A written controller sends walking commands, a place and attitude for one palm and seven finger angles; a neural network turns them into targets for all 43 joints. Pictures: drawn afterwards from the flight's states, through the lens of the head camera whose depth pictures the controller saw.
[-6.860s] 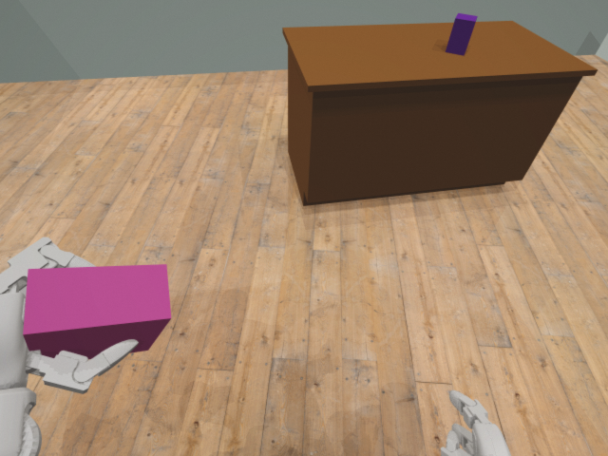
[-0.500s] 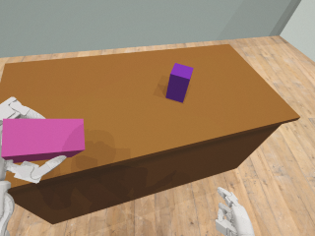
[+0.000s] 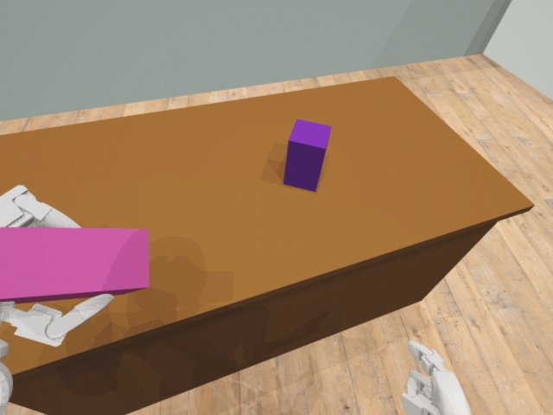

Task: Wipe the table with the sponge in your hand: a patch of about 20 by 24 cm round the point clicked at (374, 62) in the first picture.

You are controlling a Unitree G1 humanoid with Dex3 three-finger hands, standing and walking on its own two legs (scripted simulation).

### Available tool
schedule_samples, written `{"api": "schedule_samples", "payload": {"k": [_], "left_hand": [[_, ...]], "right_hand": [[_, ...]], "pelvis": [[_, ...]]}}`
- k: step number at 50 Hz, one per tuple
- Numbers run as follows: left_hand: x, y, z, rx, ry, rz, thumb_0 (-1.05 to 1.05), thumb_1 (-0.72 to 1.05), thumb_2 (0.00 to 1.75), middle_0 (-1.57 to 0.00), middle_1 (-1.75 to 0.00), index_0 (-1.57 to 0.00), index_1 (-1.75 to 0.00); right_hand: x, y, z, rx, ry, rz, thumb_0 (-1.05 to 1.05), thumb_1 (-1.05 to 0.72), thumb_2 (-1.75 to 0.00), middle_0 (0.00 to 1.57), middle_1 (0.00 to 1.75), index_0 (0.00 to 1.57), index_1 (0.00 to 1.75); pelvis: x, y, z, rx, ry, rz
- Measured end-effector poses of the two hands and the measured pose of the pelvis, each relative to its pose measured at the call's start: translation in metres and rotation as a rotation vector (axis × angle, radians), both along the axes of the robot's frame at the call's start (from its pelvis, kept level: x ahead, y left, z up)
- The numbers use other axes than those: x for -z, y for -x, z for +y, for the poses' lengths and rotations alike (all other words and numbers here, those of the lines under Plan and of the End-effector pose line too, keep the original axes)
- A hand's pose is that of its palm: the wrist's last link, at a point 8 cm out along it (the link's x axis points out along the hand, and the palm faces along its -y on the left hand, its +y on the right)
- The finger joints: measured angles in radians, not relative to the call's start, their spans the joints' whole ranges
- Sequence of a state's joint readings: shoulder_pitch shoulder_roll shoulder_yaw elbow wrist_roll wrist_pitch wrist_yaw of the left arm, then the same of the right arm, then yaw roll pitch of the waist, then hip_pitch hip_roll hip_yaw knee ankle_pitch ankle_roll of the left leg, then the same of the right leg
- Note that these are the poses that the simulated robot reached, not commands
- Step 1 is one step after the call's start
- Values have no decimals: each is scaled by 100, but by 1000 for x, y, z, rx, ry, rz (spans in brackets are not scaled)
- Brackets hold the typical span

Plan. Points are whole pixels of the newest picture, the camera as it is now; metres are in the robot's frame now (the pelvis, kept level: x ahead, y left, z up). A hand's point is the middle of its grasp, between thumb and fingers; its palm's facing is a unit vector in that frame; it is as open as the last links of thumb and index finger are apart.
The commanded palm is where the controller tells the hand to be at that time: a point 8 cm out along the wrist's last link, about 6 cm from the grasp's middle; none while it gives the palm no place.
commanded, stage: shuffle to correct the standing spot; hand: left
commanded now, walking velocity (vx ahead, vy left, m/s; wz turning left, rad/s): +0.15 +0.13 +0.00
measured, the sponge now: (94, 267) +0.23 +0.21 +0.16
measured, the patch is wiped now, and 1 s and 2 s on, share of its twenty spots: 0.00 0.00 0.00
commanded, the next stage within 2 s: come to a stop and stand still in 1.14 s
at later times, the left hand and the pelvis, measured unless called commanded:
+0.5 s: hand (11, 303) +0.19 +0.26 +0.17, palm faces +0.38 -0.84 -0.39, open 9.7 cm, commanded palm +0.13 +0.30 +0.19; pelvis -0.03 +0.02 +0.00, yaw +0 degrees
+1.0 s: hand (32, 284) +0.20 +0.25 +0.17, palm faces +0.35 -0.86 -0.38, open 9.7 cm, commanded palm +0.16 +0.29 +0.19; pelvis -0.01 +0.02 +0.01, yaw -1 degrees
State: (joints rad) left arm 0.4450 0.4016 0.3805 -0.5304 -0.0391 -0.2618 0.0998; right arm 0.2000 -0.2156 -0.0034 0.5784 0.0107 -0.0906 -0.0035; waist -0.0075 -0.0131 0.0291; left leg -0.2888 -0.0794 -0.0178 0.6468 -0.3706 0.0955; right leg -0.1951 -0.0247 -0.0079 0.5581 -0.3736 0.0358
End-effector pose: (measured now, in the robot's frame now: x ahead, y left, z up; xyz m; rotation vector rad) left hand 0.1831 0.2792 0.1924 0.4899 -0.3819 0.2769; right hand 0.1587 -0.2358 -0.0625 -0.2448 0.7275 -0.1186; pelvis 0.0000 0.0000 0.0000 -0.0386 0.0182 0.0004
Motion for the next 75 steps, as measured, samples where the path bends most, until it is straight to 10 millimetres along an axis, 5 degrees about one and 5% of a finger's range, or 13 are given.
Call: {"api": "schedule_samples", "payload": {"k": [31,42,47,55,66,75], "left_hand": [[11,42,25,-70,54,28,0,-46,100,-79,-134,-79,-134],[7,21,12,-28,40,29,0,-46,100,-79,-134,-79,-134],[1,18,9,2,18,21,0,-46,100,-79,-134,-79,-134],[19,3,37,-55,70,50,0,-46,100,-79,-134,-79,-134],[-7,-31,52,-19,-28,7,0,-46,100,-80,-134,-79,-134],[17,-58,91,-75,60,95,0,-46,100,-80,-134,-80,-134]], "right_hand": [[3,39,27,-3,-19,7,1,-90,-90,20,30,20,30],[0,45,15,39,-1,12,1,-90,-90,20,30,20,30],[5,39,8,52,-9,33,1,-90,-90,20,30,20,30],[2,20,9,73,70,42,1,-90,-90,20,30,20,30],[19,-26,73,26,-84,2,1,-90,-90,20,30,20,30],[1,-52,103,4,-41,7,1,-90,-90,20,30,20,30]], "pelvis": [[-2,34,16,0,11,-19],[-5,26,13,21,-12,-23],[-4,18,13,3,8,-10],[2,-7,37,11,-21,-16],[3,-31,58,-8,-17,-25],[-6,-54,80,40,-48,-32]]}}
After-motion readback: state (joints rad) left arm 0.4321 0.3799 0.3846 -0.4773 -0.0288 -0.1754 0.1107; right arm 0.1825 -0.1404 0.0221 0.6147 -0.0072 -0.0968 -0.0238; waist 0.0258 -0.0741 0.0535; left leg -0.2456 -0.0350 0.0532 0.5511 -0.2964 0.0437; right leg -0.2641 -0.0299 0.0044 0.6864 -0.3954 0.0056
